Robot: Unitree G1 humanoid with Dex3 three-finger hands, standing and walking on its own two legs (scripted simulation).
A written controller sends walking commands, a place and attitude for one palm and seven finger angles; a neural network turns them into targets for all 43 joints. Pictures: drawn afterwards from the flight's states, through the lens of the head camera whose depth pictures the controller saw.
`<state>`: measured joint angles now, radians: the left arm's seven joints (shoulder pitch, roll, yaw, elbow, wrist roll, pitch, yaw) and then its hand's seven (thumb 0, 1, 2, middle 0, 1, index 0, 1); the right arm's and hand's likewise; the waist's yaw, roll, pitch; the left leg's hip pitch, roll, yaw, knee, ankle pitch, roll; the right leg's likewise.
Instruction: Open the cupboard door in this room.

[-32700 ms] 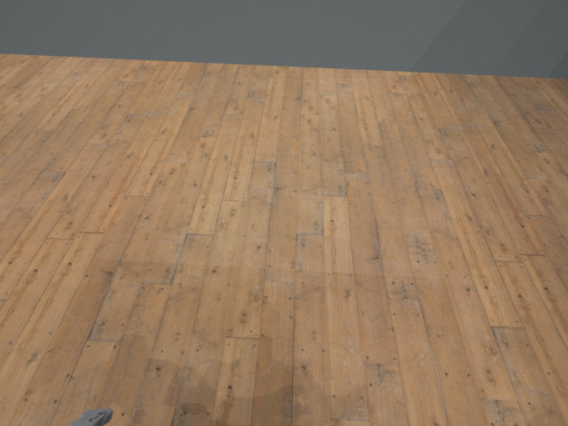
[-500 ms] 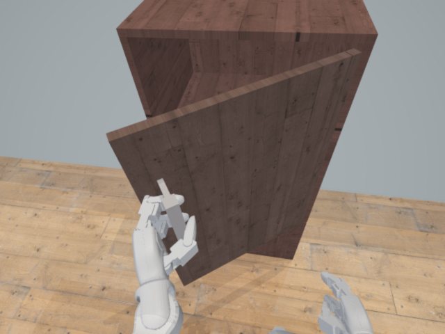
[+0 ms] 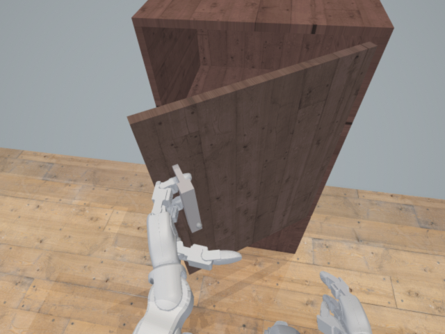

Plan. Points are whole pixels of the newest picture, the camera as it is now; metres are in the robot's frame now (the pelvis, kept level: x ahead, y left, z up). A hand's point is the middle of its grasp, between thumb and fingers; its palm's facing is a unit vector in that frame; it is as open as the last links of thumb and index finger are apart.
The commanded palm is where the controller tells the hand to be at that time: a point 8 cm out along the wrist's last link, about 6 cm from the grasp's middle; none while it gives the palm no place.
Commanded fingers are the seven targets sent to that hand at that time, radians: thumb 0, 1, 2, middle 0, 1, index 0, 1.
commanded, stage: open thumb and fingers to let go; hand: left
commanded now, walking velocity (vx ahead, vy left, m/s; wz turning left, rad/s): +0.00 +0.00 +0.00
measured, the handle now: (186, 199) +0.33 +0.09 +0.08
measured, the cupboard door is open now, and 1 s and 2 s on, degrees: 36 36 36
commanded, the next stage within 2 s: slide the hand sideways off the handle in 0.14 s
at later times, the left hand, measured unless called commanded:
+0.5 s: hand (191, 242) +0.25 +0.07 +0.08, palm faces -0.22 -0.98 +0.01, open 16.4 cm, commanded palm +0.23 +0.10 +0.07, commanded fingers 0.00 -0.50 0.30 -0.15 -0.30 -0.15 -0.30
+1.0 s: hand (168, 261) +0.22 +0.10 +0.07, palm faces -0.15 -0.99 +0.00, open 16.3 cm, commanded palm +0.20 +0.16 +0.07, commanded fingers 0.00 -0.50 0.30 -0.15 -0.30 -0.15 -0.30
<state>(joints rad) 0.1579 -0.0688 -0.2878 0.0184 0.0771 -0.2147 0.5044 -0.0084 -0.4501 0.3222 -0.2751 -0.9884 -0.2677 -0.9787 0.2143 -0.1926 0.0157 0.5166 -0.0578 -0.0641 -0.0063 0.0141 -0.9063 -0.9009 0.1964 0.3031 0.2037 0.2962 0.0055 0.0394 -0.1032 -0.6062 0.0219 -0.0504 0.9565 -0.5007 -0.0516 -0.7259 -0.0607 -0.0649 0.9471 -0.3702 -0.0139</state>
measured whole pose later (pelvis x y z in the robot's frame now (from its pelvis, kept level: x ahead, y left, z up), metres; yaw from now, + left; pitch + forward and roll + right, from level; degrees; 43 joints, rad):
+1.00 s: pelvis +0.02 +0.02 -0.02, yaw -1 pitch +12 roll +0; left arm 0.54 0.11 -0.21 -0.39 -0.05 -0.21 -0.06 -0.02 -0.50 0.30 -0.15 -0.30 -0.15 -0.30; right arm 0.30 -0.22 0.03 0.33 0.00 -0.08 -0.01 0.01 -0.91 -0.90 0.20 0.30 0.20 0.30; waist 0.01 0.03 -0.12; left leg -0.69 0.01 -0.03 1.09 -0.60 -0.02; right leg -0.81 -0.07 -0.04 1.05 -0.45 0.02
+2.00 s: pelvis +0.02 +0.03 +0.00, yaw -1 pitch +7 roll -2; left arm 0.62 0.27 0.11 -0.49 -0.26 -0.09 -0.24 -0.02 -0.49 0.30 -0.15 -0.30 -0.15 -0.30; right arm 0.31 -0.24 0.05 0.39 0.05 -0.14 -0.06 0.02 -0.90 -0.90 0.20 0.30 0.21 0.30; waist 0.02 0.05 -0.14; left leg -0.56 0.02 -0.05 1.01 -0.57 -0.01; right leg -0.65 -0.05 -0.06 0.94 -0.40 0.03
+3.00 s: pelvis +0.04 +0.02 +0.06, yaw -2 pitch -3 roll -1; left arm 0.46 0.31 0.33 -0.42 -0.05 -0.06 0.12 0.01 0.86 0.89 -0.21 -0.30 -0.21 -0.30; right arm 0.21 -0.22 0.02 0.63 0.00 -0.16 -0.08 0.01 -0.90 -0.90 0.20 0.30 0.21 0.30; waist 0.08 0.07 0.00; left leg -0.06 0.03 -0.01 0.46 -0.34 -0.02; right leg -0.19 -0.04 -0.04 0.47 -0.22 0.02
